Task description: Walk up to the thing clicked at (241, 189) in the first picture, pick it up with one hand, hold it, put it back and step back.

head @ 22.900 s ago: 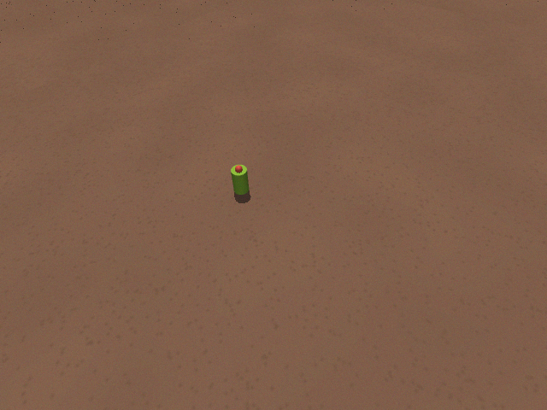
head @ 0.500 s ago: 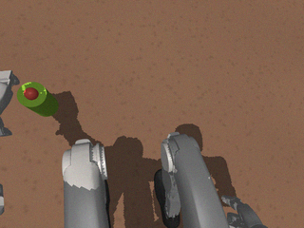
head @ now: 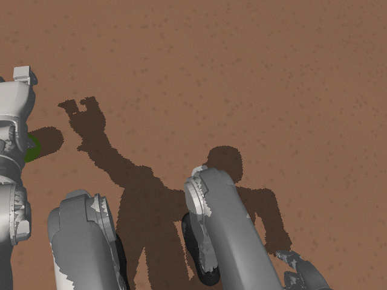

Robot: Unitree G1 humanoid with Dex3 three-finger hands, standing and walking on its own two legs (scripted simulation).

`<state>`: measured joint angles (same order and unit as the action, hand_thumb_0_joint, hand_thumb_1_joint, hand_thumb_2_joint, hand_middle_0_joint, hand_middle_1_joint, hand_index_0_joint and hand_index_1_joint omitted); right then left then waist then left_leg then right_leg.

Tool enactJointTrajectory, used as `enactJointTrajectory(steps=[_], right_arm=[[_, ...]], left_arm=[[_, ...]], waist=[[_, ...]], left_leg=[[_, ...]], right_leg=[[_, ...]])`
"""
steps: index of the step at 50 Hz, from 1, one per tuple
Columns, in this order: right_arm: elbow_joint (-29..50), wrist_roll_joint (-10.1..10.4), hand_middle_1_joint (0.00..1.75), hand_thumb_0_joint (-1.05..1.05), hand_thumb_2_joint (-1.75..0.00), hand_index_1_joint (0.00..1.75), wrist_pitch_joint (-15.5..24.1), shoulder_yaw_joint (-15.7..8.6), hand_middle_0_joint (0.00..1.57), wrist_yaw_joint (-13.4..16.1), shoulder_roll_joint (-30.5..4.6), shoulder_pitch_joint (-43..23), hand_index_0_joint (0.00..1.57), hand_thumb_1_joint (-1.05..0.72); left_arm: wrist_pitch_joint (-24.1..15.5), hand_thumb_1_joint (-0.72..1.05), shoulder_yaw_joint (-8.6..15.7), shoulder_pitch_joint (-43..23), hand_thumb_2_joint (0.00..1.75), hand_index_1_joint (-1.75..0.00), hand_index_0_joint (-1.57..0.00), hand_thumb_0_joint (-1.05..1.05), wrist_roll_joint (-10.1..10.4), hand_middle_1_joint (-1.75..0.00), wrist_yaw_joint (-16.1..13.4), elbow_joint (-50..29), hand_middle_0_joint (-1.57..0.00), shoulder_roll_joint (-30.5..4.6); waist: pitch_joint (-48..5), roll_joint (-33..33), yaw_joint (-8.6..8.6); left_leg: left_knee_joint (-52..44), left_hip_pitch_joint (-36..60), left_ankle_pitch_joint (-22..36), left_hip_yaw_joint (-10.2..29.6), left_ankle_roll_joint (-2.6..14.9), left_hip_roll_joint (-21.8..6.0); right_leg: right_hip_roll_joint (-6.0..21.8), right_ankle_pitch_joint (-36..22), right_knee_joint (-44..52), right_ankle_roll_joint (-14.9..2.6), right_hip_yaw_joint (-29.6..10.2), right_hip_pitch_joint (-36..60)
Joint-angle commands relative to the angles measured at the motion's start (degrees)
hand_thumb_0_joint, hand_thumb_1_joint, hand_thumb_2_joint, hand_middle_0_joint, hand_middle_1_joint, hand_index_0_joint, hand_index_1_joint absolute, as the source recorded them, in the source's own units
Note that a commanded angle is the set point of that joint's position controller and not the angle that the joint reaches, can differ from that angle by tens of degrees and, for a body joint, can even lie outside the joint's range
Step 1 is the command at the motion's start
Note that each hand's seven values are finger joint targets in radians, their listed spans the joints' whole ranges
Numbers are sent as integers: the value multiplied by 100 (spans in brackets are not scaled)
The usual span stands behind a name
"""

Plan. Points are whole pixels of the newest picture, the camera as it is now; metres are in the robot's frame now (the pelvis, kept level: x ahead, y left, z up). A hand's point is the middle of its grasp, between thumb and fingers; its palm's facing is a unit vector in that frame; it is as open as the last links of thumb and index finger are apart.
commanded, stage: approach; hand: left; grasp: from above
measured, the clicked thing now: (9, 141) +0.46 +0.34 -0.27
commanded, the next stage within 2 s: close in in 0.18 s
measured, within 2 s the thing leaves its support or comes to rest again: neither
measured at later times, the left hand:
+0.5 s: hand out of the picture +0.42 +0.37 -0.18, palm faces -0.46 -0.10 -0.88, open 14.1 cm
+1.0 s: hand (4, 141) +0.45 +0.33 -0.22, palm faces -0.42 -0.08 -0.90, open 14.0 cm
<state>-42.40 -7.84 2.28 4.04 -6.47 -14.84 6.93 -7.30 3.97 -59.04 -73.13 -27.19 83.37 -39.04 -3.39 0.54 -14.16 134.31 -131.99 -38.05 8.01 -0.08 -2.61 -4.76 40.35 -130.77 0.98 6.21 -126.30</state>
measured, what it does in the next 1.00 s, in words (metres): stands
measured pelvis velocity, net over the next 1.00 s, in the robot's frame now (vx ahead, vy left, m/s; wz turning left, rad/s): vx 0.00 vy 0.00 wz -0.03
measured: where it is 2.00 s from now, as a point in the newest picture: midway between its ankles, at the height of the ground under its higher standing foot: (162, 272)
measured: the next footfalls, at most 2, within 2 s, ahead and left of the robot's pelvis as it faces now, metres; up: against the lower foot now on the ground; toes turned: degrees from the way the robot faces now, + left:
none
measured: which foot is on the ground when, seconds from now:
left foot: down 0.00-1.00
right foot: down 0.00-1.00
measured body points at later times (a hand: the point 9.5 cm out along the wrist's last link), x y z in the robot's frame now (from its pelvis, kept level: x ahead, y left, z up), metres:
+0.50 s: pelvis +0.00 +0.01 -0.02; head +0.24 +0.10 +0.36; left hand +0.44 +0.37 -0.13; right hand +0.08 -0.26 -0.12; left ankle +0.08 +0.13 -0.31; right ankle +0.09 -0.11 -0.31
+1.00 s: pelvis +0.00 +0.00 -0.04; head +0.25 +0.08 +0.33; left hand +0.47 +0.33 -0.17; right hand +0.04 -0.27 -0.13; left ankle +0.08 +0.13 -0.31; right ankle +0.09 -0.11 -0.31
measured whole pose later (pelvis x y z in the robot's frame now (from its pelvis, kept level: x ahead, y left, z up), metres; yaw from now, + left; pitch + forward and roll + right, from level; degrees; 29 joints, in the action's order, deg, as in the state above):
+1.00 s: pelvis +0.00 +0.00 -0.04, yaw -2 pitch +31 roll -9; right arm -42.1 -10.9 4.5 9.3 -7.8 -16.2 6.4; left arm -11.7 7.4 -58.2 -71.4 -28.5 91.7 -51.0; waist 3.4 3.1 -15.7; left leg 141.2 -135.6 -37.5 10.7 -0.5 -2.2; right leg -5.2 39.3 -136.4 1.2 8.4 -129.4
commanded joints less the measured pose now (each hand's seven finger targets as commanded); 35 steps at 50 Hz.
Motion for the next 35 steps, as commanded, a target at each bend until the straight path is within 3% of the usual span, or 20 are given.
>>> enactJointTrajectory(steps=[1,6,8,11,15,17,18,19,20,21,23,25,27,31,35], right_arm=[[108,56,30,0,-90,30,-11,-292,20,33,-1280,1159,20,-92],[262,164,30,0,-90,30,-44,-231,20,38,-1202,1095,20,-91],[296,211,30,0,-90,30,-78,-233,20,53,-1263,1089,20,-91],[298,238,30,0,-90,30,-113,-206,20,78,-1275,1064,20,-91],[238,186,30,0,-90,30,-150,-266,20,64,-1339,1129,20,-90],[167,122,30,0,-90,30,-155,-339,20,54,-1417,1210,20,-90],[120,98,30,0,-90,30,-167,-383,20,50,-1438,1203,20,-91],[88,92,30,0,-90,30,-193,-399,20,53,-1453,1182,20,-91],[67,70,30,0,-90,30,-206,-402,20,21,-1443,1177,20,-91],[21,57,30,0,-90,30,-196,-412,20,8,-1435,1198,20,-90],[-33,4,30,0,-90,30,-183,-415,20,10,-1485,1256,20,-90],[-75,-18,30,0,-90,30,-175,-417,20,-15,-1482,1196,20,-90],[-69,-49,30,0,-90,30,-156,-397,20,-24,-1557,1172,20,-90],[-70,-94,30,0,-90,30,-86,-338,20,-23,-1573,1052,20,-90],[22,-137,30,0,-90,30,-2,-210,20,-25,-1575,959,20,-90]], left_arm=[[500,-54,258,-1505,96,-104,-9,0,231,-105,-110,-216,-8,-1798],[582,-50,275,-1103,92,-105,-10,0,646,-108,422,-166,-7,-2117],[516,-49,321,-866,91,-105,-10,0,716,-109,663,-181,-7,-2302],[239,-49,340,-493,91,-106,-10,0,786,-109,959,-247,-7,-2339],[-426,-49,540,-625,89,-105,-10,0,823,-110,1107,-1245,-6,-2489],[-779,-50,505,-893,90,-105,-10,0,751,-109,1075,-1763,-6,-2365],[-906,-51,357,-904,91,-104,-9,0,658,-108,1038,-1872,-6,-2195],[-945,-51,190,-789,90,-104,-9,0,486,-108,974,-1541,-6,-2040],[-961,-53,-45,-488,93,-103,-8,0,442,-106,912,-1041,-6,-1605],[-1050,-52,-116,-688,93,-103,-8,0,499,-106,811,-1199,-6,-1452],[-1152,-52,15,-1247,94,-103,-8,0,387,-105,584,-1590,-6,-1768],[-1059,-52,-160,-1049,96,-103,-8,0,228,-105,483,-1149,-6,-1548],[-1021,-51,-129,-1239,95,-103,-8,0,131,-106,325,-982,-6,-1600],[-811,-50,-155,-1263,95,-102,-7,0,14,-104,118,-427,-6,-1563],[-687,-49,203,-1478,93,-103,-8,0,-68,-105,-160,-252,-6,-2074]], waist=[[-4048,-1399,206],[-3782,-730,203],[-3636,-570,226],[-3377,-647,333],[-3633,-1162,403],[-3786,-1645,288],[-3840,-1821,247],[-3705,-1816,204],[-3307,-1537,59],[-3233,-1471,20],[-3542,-1983,116],[-3444,-1970,102],[-3409,-2001,11],[-3256,-1991,-12],[-3253,-1952,34]], left_leg=[[-1196,2722,1002,-580,302,117],[-1048,1983,800,-594,418,143],[-1048,1823,672,-552,428,156],[-1095,1872,565,-491,374,171],[-1100,2437,688,-398,250,179],[-1076,2998,869,-292,166,137],[-1062,3244,962,-245,126,103],[-1089,3211,888,-188,109,98],[-1071,3075,760,-142,123,87],[-1065,3120,713,-125,127,85],[-1102,3395,835,-126,74,97],[-1159,3521,890,-82,53,87],[-1216,3595,847,34,24,85],[-1198,3563,890,28,21,69],[-1026,3146,830,-140,76,95]], right_leg=[[-81,-1587,1535,-240,142,2195],[-119,-1296,1696,-153,-77,2833],[-120,-1096,1668,-157,-71,2776],[-119,-942,1538,-211,18,2596],[-84,-1051,1332,-273,172,2295],[-67,-1212,1218,-301,274,1945],[-62,-1255,1146,-315,316,1728],[-60,-1169,1102,-326,379,1470],[-71,-1069,1126,-315,436,1279],[-58,-1025,1158,-309,451,1165],[-32,-1153,1097,-327,489,1180],[-24,-1155,1018,-327,567,991],[4,-1139,905,-326,629,819],[2,-1224,826,-313,650,713],[-17,-1267,867,-297,567,938]])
